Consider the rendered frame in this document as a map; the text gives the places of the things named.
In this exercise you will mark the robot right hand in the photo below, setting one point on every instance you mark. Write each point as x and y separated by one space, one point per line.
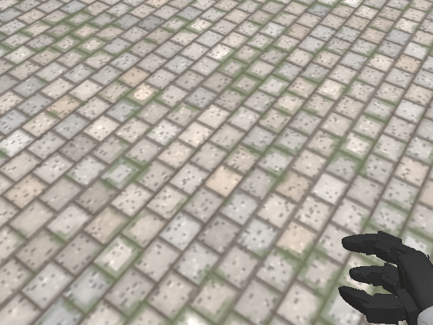
411 282

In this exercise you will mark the right robot forearm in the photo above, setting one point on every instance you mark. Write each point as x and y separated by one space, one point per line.
426 317

